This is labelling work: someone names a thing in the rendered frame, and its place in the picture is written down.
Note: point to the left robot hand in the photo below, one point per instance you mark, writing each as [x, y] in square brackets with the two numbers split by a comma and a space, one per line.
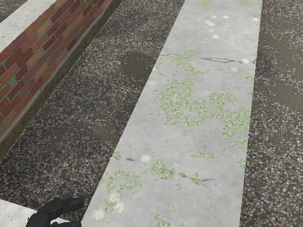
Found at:
[53, 210]

